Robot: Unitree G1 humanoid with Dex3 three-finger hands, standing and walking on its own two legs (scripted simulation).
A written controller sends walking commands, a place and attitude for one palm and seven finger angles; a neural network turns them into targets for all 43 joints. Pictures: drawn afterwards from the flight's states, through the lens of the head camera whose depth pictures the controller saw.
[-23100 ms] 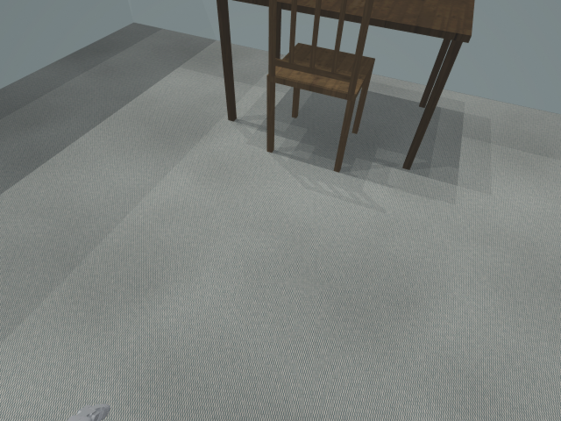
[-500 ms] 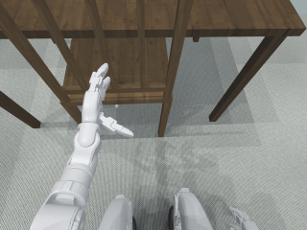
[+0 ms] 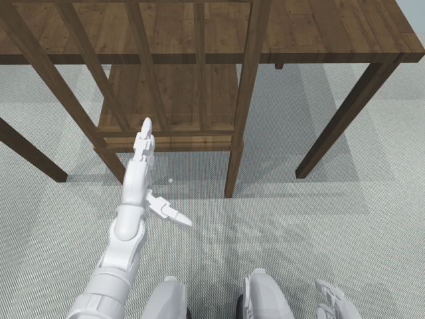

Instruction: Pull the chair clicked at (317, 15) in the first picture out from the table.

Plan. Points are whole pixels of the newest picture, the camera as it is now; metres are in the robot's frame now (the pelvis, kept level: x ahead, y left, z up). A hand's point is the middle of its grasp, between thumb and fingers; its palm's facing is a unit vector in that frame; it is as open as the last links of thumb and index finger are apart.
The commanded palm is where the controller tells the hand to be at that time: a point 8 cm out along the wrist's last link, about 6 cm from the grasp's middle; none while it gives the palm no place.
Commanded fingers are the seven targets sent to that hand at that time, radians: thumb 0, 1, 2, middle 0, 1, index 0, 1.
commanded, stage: draw the fingers out of the gap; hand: left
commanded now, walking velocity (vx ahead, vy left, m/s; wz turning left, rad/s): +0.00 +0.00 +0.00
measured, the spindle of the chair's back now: (152, 81) +0.57 +0.12 +0.05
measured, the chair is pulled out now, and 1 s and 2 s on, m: -0.10 -0.10 -0.10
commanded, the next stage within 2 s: aim the fingers beside a spindle in 0.40 s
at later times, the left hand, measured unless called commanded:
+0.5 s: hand (164, 225) +0.28 +0.08 +0.01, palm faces -0.09 -0.99 -0.07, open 17.5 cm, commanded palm +0.26 +0.14 +0.01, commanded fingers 0.00 -0.55 0.20 0.00 0.00 0.00 0.00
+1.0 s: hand (157, 220) +0.29 +0.10 +0.02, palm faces -0.07 -1.00 -0.02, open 17.2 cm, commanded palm +0.27 +0.15 +0.01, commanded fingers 0.00 -0.50 0.30 -0.06 -0.08 -0.06 -0.08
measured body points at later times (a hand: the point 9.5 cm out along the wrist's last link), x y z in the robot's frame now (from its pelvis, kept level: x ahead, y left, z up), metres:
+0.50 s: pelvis +0.00 -0.01 -0.01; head +0.10 -0.02 +0.43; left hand +0.28 +0.14 +0.02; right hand +0.19 -0.24 -0.11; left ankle +0.00 +0.11 -0.63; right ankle +0.03 -0.12 -0.63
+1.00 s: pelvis -0.01 +0.00 -0.01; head +0.10 +0.00 +0.43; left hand +0.29 +0.15 +0.02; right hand +0.17 -0.23 -0.11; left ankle +0.00 +0.11 -0.63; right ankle +0.03 -0.12 -0.63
